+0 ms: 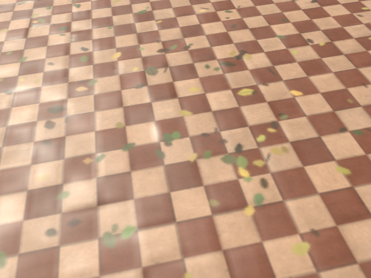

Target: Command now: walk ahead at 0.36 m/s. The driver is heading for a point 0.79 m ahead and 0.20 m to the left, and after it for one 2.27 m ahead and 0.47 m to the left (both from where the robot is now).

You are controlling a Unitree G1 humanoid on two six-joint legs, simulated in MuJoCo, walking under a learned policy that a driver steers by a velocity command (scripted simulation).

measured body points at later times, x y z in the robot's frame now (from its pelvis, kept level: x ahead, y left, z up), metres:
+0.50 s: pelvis +0.22 -0.01 -0.02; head +0.26 +0.00 +0.43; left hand +0.14 +0.21 -0.17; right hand +0.36 -0.22 -0.16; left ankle +0.33 +0.04 -0.74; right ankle +0.04 -0.09 -0.68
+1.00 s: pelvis +0.30 -0.02 +0.01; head +0.31 -0.02 +0.46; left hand +0.35 +0.26 -0.11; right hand +0.43 -0.28 -0.12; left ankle +0.33 +0.04 -0.74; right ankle +0.33 -0.15 -0.71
